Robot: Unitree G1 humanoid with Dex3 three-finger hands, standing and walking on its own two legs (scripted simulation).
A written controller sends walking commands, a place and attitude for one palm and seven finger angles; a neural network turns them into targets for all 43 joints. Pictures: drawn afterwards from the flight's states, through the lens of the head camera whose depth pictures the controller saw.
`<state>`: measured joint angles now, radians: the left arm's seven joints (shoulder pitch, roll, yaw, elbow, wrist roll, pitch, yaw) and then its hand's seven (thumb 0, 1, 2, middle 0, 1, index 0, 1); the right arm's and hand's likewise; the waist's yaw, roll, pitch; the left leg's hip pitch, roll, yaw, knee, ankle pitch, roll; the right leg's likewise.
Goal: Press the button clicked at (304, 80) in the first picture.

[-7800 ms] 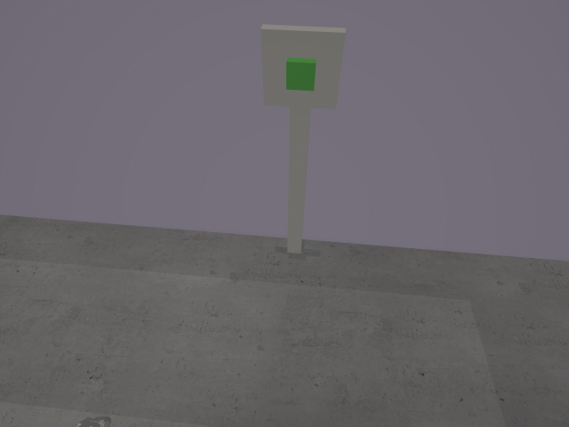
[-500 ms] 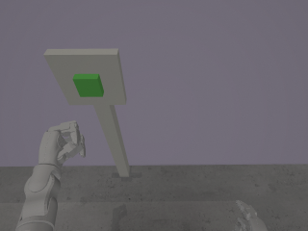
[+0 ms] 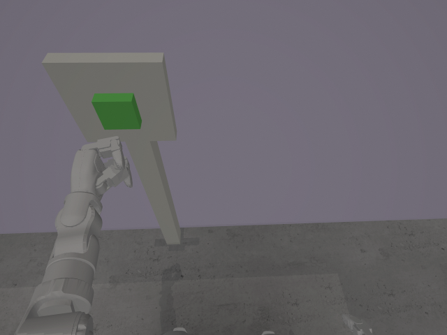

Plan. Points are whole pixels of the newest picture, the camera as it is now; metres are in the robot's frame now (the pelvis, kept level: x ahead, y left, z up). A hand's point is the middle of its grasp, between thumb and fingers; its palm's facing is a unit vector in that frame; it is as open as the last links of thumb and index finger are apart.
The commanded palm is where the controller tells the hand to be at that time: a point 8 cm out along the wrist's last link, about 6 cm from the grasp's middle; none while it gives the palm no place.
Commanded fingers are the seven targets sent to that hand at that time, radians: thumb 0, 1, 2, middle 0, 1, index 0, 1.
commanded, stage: aim a knuckle at the button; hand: left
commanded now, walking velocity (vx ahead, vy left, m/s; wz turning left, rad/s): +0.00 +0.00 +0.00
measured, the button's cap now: (118, 110) +0.51 +0.22 +0.10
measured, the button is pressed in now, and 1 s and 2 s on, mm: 0 0 13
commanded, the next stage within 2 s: press the button with the knuckle in 0.84 s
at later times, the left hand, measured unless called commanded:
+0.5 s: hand (131, 160) +0.42 +0.18 +0.06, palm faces +0.06 -1.00 -0.01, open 3.1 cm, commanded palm +0.39 +0.23 +0.07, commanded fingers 0.00 0.90 0.90 -1.30 -1.50 -1.30 -1.50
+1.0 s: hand (132, 161) +0.41 +0.18 +0.06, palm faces +0.07 -1.00 -0.02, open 3.1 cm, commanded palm +0.39 +0.23 +0.07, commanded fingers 0.00 0.90 0.90 -1.30 -1.50 -1.30 -1.50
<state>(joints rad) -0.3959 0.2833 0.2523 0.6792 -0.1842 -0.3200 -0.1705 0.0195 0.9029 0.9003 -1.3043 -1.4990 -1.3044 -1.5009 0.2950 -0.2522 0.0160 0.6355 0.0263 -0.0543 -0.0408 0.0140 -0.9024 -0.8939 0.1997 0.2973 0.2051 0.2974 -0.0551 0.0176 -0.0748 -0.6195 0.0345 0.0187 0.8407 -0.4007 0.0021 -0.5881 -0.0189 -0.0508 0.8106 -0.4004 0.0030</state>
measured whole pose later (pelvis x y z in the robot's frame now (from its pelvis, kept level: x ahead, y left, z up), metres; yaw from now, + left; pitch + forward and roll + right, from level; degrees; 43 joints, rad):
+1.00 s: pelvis +0.00 +0.00 -0.01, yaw +0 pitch +12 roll -1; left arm -0.49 0.29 0.27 0.80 -0.16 -0.37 -0.14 0.02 0.90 0.90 -1.30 -1.50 -1.30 -1.50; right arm 0.30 -0.25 0.01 0.62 0.03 0.02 -0.03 0.01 -0.90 -0.89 0.20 0.30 0.20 0.30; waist -0.07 0.02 -0.09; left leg -0.67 0.05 0.02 0.88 -0.42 0.00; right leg -0.64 -0.01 -0.05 0.84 -0.41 0.00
